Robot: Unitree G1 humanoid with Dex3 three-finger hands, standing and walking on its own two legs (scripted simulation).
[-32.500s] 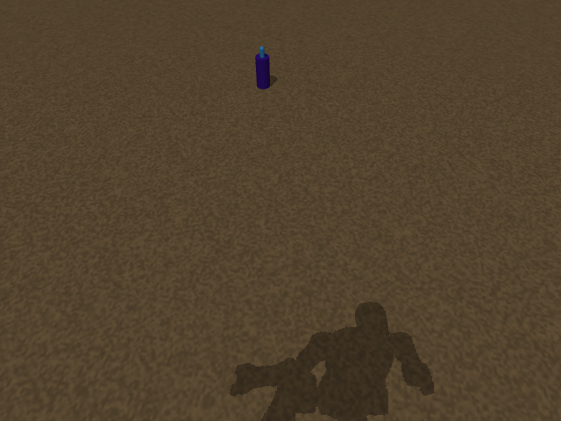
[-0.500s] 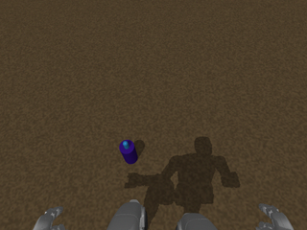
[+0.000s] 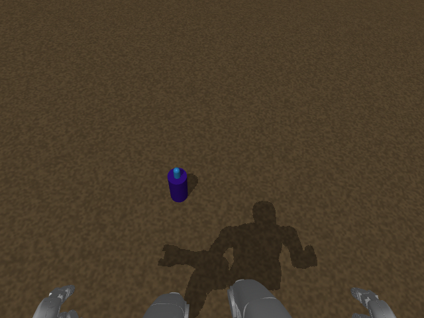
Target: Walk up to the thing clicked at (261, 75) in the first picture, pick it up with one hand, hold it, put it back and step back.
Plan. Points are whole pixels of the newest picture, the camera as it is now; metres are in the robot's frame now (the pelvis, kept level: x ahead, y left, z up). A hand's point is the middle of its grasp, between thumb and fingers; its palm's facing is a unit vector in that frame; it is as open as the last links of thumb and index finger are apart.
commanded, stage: step back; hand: left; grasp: from the side
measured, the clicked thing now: (178, 182) +0.67 +0.15 -0.63
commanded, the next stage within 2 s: stand in 2.00 s
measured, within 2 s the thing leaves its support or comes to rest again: neither
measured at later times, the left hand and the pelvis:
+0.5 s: hand out of the picture -0.06 +0.25 -0.14, palm faces +0.00 -0.90 -0.43, open 7.4 cm; pelvis -0.17 -0.03 -0.01, yaw +1 degrees
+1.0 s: hand out of the picture -0.29 +0.20 -0.14, palm faces -0.02 -0.91 -0.42, open 7.4 cm; pelvis -0.34 -0.07 -0.01, yaw -2 degrees
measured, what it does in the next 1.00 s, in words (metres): walks backwards: right foot, then left foot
